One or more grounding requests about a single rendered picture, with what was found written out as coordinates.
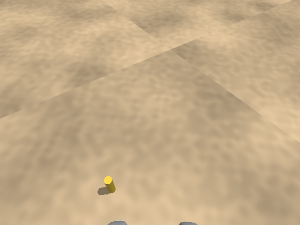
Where can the can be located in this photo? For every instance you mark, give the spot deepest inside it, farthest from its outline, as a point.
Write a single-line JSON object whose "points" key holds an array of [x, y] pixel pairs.
{"points": [[109, 184]]}

